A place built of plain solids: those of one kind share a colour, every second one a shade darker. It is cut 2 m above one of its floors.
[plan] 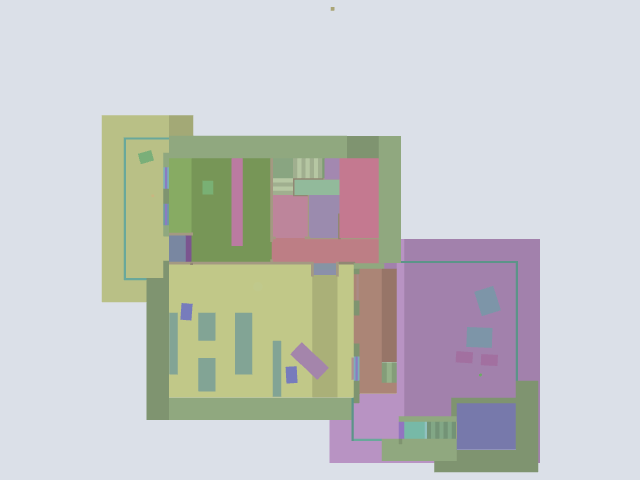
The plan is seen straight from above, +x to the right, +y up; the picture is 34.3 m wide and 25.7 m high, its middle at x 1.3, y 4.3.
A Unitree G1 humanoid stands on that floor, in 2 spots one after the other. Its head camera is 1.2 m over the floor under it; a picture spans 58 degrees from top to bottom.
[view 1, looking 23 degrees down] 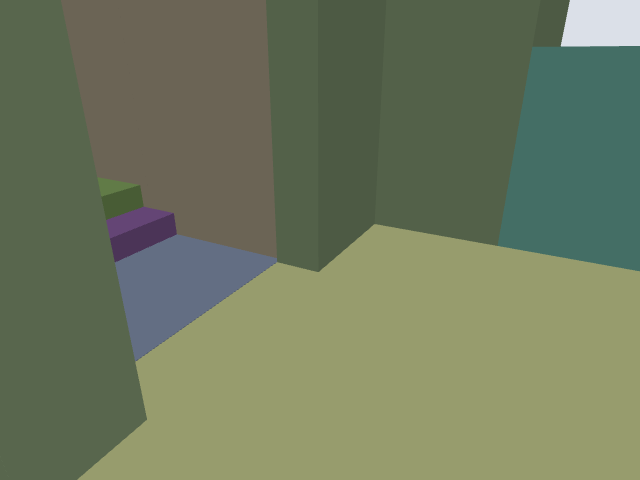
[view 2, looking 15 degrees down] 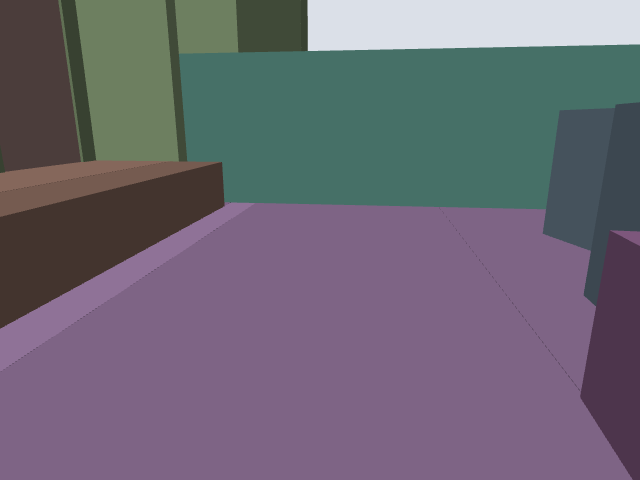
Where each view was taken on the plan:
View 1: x -8.19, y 5.24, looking -62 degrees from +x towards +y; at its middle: wall_brick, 2.55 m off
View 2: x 7.63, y -3.49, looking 97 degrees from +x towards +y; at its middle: yard_yardp_asphalt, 4.64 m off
